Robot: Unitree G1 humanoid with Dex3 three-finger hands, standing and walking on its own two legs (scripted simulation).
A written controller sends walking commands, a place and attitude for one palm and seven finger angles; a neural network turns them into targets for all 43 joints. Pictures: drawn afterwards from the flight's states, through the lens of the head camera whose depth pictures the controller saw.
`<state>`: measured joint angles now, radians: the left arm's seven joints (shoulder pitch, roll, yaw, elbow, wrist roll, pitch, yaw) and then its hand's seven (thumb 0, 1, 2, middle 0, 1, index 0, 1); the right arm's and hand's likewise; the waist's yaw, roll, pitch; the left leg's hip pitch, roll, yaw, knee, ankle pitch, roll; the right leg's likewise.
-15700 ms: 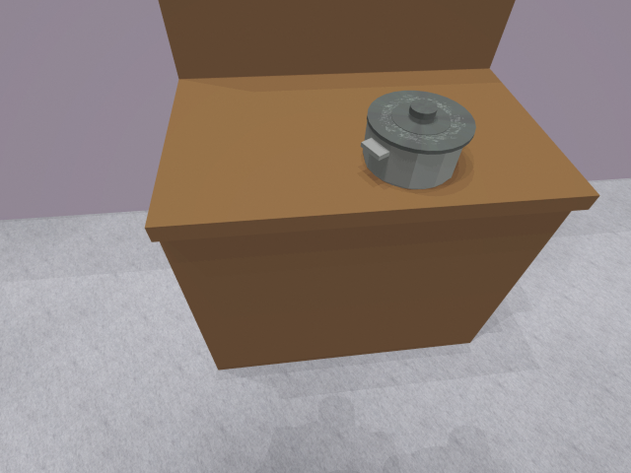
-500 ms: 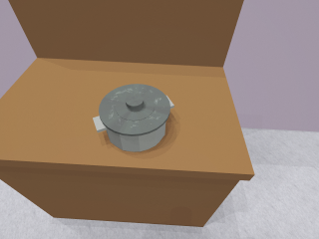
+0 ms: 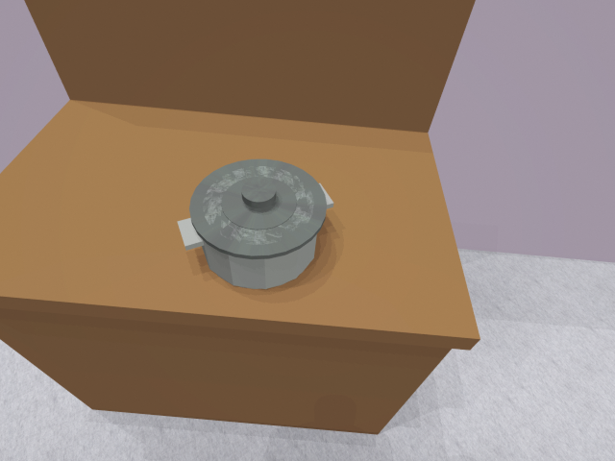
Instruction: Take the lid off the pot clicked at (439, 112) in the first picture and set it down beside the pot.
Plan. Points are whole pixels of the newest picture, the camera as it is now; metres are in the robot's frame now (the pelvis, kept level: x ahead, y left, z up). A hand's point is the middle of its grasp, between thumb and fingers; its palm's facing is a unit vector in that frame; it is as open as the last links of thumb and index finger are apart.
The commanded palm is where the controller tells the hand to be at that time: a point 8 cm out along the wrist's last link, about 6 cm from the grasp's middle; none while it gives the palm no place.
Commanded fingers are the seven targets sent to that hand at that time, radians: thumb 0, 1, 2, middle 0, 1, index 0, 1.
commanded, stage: look again from close up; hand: left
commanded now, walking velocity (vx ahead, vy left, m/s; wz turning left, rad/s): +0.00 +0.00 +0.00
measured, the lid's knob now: (258, 193) +0.46 +0.11 +0.09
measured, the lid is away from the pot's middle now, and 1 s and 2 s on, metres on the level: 0.00 0.00 0.00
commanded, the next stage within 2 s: lift the closed hand beside the body in 0.98 s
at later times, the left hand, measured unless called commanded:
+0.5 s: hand out of the picture -0.04 +0.17 -0.18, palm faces +0.02 -0.99 -0.15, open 7.4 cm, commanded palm none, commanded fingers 0.00 0.90 0.90 -0.20 -0.30 -0.20 -0.30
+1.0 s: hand out of the picture -0.06 +0.18 -0.18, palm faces +0.03 -0.99 -0.14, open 7.3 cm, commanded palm none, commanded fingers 0.00 0.90 0.90 -0.20 -0.30 -0.20 -0.30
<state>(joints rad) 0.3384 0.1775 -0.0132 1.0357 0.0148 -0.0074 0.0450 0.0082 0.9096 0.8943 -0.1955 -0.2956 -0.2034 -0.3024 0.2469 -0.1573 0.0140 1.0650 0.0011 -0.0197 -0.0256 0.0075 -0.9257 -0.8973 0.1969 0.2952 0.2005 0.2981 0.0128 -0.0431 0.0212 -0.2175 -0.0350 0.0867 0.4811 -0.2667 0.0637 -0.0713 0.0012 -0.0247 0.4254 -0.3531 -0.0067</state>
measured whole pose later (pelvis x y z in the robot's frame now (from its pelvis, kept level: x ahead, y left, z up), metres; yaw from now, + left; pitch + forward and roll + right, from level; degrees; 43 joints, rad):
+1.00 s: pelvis -0.02 +0.03 +0.00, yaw +0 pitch +0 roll -1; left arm 0.35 0.14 -0.02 1.10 0.02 -0.01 0.04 0.01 0.91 0.89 -0.19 -0.30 -0.20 -0.30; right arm 0.30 -0.13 0.01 1.13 0.00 -0.03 -0.03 0.02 -0.93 -0.90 0.20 0.30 0.20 0.30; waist 0.01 -0.04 0.04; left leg -0.23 -0.07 0.09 0.43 -0.21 0.11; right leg -0.09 -0.03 -0.02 0.40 -0.31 0.03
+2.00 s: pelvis -0.06 -0.02 +0.00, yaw +3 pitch -4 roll -1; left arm 0.69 0.29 0.17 -0.18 -0.04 -0.05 0.10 0.02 0.90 0.89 -1.29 -1.49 -1.29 -1.49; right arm 0.24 -0.21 0.01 0.62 0.02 -0.08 -0.06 0.02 -0.91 -0.90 0.20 0.30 0.20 0.30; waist 0.04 0.06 0.05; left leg -0.23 0.00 0.03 0.46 -0.17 0.03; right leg -0.06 0.05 -0.07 0.40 -0.27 -0.04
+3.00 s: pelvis -0.05 -0.01 +0.00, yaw +1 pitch +0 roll -1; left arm 0.44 0.61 0.10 -0.38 0.71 0.13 -0.02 0.01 0.66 0.99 -1.20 -1.22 -1.21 -1.23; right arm 0.10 -0.30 0.00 0.54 0.05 0.19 0.00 0.02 -0.91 -0.90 0.20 0.30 0.20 0.30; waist 0.06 0.13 -0.01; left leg -0.31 -0.01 0.06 0.51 -0.20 0.05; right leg -0.17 0.04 -0.04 0.47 -0.30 -0.03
